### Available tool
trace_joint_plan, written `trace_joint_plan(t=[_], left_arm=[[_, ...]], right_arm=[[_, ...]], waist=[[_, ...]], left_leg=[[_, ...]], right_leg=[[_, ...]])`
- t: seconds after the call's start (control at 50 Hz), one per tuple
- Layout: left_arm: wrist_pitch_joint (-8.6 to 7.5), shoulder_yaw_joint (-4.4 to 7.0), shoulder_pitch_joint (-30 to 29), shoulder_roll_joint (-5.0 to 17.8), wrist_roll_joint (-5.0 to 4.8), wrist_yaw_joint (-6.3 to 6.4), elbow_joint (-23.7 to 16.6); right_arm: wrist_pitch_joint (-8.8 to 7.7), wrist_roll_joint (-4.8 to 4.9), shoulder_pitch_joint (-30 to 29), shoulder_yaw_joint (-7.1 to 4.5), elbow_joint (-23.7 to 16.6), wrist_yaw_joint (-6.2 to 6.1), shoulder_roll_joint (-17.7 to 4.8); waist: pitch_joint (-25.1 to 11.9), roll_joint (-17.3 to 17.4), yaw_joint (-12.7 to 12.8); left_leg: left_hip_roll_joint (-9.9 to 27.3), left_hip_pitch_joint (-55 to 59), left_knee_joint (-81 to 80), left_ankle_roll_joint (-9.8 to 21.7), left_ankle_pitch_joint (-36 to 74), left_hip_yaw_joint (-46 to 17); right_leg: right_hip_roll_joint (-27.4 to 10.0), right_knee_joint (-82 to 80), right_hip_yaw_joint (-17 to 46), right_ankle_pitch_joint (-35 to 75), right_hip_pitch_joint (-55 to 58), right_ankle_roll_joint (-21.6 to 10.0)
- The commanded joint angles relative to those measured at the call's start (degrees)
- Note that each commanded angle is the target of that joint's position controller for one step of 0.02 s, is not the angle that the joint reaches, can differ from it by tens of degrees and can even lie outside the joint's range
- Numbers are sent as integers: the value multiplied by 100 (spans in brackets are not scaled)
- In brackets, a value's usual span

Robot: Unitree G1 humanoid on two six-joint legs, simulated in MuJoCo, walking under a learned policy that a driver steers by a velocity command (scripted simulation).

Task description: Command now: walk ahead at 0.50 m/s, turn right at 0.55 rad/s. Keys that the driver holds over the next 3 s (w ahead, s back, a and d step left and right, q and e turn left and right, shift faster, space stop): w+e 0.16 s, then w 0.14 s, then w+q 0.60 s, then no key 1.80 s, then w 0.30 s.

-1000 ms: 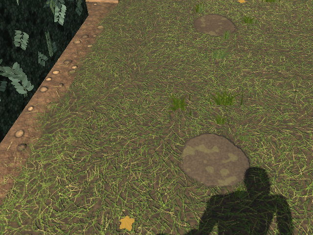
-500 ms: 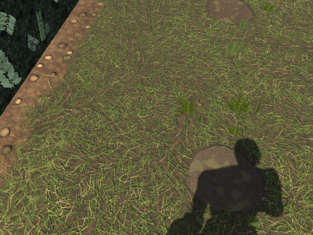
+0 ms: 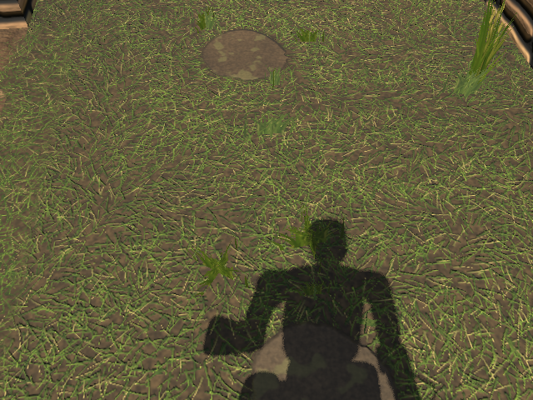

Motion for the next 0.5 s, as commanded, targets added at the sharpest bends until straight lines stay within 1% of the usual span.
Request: trace_joint_plan(t=[0.02,0.04,0.06,0.08,0.1,0.12,0.14,0.16,0.18,0.2,0.24,0.28,0.34,0.4,0.42,0.44,0.46,0.48,0.5], left_arm=[[29,551,1843,1771,-14,127,177],[73,511,1841,1579,-157,149,208],[63,440,1558,1337,-182,185,212],[28,373,1332,1075,-169,197,210],[-25,328,1164,967,-200,232,176],[-89,286,1085,893,-221,249,146],[-159,274,1164,908,-247,244,162],[-209,285,1272,992,-263,237,195],[-238,295,1384,1065,-254,233,220],[-253,294,1528,1090,-247,230,247],[-257,266,1845,1044,-240,223,318],[-259,230,2109,991,-237,225,383],[-279,192,2316,1012,-204,251,435],[-305,142,2453,1007,-124,286,507],[-313,132,2441,1025,-92,304,535],[-323,126,2348,1058,-68,326,545],[-338,124,2192,1108,-48,350,533],[-348,132,2093,1175,-23,374,535],[-331,143,2020,1237,15,386,544]], right_arm=[[-85,85,-220,-147,-1015,147,-529],[-167,7,-917,-178,-1146,179,-838],[-249,80,-1049,-158,-1243,213,-815],[-270,80,-914,-166,-1148,194,-821],[-184,-21,-855,-163,-1128,185,-790],[-61,-117,-703,-146,-1097,205,-724],[40,-161,-713,-148,-1127,228,-699],[113,-174,-775,-140,-1177,252,-659],[157,-165,-882,-129,-1224,275,-627],[180,-154,-1086,-119,-1300,293,-614],[198,-134,-1566,-106,-1456,315,-629],[199,-116,-1946,-84,-1573,340,-628],[178,-63,-2399,-34,-1701,378,-611],[131,-19,-2851,9,-1853,408,-623],[115,-8,-2870,10,-1882,418,-645],[100,1,-2772,-1,-1875,423,-681],[91,13,-2523,-25,-1808,410,-734],[88,23,-2120,-67,-1682,374,-819],[71,22,-1478,-132,-1473,330,-946]], waist=[[-1562,-1283,612],[-1086,-194,771],[-548,-30,559],[-197,383,253],[-141,418,69],[-228,279,-52],[-280,202,-85],[-285,141,-101],[-285,70,-87],[-237,-22,-16],[-148,-188,182],[-139,-304,353],[-101,-410,537],[63,-445,679],[106,-468,639],[116,-485,529],[39,-508,357],[-156,-554,165],[-482,-537,-117]], left_leg=[[-593,-4002,4987,-63,-703,-1151],[-175,-4644,4878,-7,-100,-2097],[45,-4632,4406,8,458,-2098],[226,-4297,3855,-25,703,-2070],[325,-3953,3504,-112,752,-2088],[378,-3628,3254,-207,798,-2088],[373,-3520,3088,-289,787,-2039],[364,-3531,2913,-362,851,-1966],[365,-3598,2693,-409,1034,-1895],[378,-3714,2442,-438,1279,-1827],[383,-3967,1898,-439,1776,-1740],[339,-4106,1374,-391,2185,-1701],[234,-4203,669,-257,2544,-1591],[94,-4162,58,-11,2560,-1441],[37,-4060,-116,97,2453,-1439],[-47,-3829,-272,221,2265,-1431],[-204,-3417,-387,352,2018,-1392],[-408,-2926,-422,472,1760,-1351],[-626,-2324,-514,597,1530,-1324]], right_leg=[[-2335,-1405,5060,-477,4074,-1703],[-2265,-1780,4631,-448,3722,-1521],[-2156,-1915,3980,-114,3061,-1284],[-1875,-2003,3437,647,2423,-987],[-1572,-2024,2980,1183,2031,-810],[-1364,-2057,2659,1552,1797,-719],[-1246,-2055,2522,1921,1697,-697],[-1137,-2054,2380,2198,1615,-672],[-1065,-2089,2245,2326,1594,-615],[-1006,-2131,2153,2443,1605,-526],[-930,-2178,2059,2638,1783,-305],[-904,-2159,1999,2806,2091,-100],[-972,-2164,1861,2935,2607,39],[-1182,-2229,1722,3036,3038,51],[-1284,-2221,1659,3184,3159,59],[-1366,-2147,1556,3531,3214,93],[-1402,-1921,1408,4277,3218,155],[-1429,-1510,1295,5126,3275,220],[-1400,-726,1167,5712,3338,273]])
Next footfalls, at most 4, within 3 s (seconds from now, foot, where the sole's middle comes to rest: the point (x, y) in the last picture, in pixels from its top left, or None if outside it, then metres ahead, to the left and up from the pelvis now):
0.52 left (251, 389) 0.48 0.06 -0.75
1.06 right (306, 279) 0.77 -0.09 -0.75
1.46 left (235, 315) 0.67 0.10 -0.75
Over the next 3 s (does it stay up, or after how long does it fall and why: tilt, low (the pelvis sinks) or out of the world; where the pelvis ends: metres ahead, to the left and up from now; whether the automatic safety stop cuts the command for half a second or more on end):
stays up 0.75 -0.01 0.02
